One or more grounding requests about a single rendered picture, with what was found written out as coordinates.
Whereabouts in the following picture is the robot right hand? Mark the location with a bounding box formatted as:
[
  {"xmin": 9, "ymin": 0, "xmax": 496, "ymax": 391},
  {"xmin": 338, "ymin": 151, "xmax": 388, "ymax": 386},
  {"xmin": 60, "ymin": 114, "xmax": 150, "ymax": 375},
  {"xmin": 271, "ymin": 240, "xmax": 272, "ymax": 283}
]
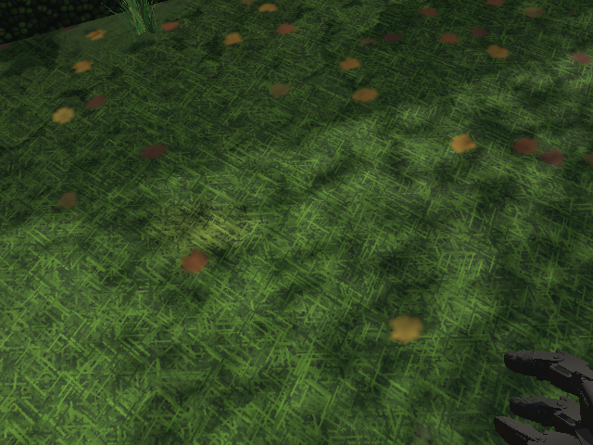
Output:
[{"xmin": 494, "ymin": 350, "xmax": 593, "ymax": 445}]

